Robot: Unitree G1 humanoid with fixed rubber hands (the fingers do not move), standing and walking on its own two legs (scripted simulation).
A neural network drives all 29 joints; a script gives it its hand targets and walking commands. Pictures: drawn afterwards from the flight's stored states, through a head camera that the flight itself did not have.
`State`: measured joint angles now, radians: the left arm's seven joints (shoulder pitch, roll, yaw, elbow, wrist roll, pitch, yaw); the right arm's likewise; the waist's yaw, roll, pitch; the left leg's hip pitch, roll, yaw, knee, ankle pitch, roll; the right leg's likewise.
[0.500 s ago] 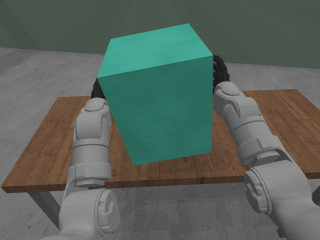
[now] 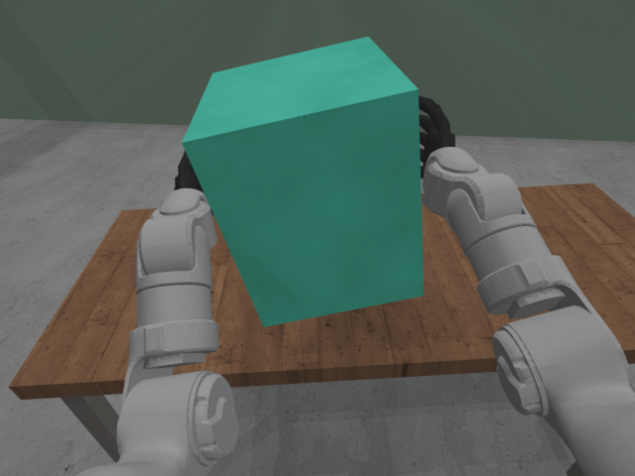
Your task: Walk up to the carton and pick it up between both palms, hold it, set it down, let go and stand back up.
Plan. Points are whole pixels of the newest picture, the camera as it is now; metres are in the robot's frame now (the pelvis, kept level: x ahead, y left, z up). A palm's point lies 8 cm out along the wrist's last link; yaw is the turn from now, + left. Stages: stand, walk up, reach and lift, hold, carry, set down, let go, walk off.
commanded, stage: reach and lift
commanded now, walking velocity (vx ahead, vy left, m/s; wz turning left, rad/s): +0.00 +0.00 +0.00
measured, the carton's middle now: (316, 181) +0.40 -0.01 +0.24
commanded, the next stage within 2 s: hold in 0.20 s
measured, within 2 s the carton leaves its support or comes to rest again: neither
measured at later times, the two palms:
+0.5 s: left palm (174, 191) +0.36 +0.14 +0.27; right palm (435, 142) +0.37 -0.15 +0.29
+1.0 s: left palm (171, 182) +0.36 +0.14 +0.28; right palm (436, 137) +0.37 -0.15 +0.30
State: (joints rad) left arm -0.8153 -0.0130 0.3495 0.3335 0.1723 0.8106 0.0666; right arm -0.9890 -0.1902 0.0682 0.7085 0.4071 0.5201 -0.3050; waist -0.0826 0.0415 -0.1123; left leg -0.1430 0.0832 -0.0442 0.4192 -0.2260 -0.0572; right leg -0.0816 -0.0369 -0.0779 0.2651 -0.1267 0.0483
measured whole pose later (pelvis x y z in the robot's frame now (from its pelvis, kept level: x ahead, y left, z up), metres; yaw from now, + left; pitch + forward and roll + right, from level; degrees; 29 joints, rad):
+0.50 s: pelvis -0.02 +0.00 +0.00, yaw +0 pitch -4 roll -2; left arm -0.93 0.02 0.39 0.44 0.19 0.86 0.04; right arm -1.11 -0.18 0.02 0.84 0.40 0.56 -0.31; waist -0.07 0.02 -0.14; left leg -0.16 0.09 -0.06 0.43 -0.21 -0.06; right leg -0.10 -0.03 -0.08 0.28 -0.12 0.04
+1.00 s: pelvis -0.02 -0.01 +0.00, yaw +1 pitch -3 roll -2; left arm -1.01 0.06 0.41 0.57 0.19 0.83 0.03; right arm -1.17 -0.18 0.02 0.92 0.38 0.57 -0.31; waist -0.05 0.03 -0.16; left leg -0.19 0.09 -0.07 0.42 -0.19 -0.07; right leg -0.13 -0.03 -0.09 0.30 -0.11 0.03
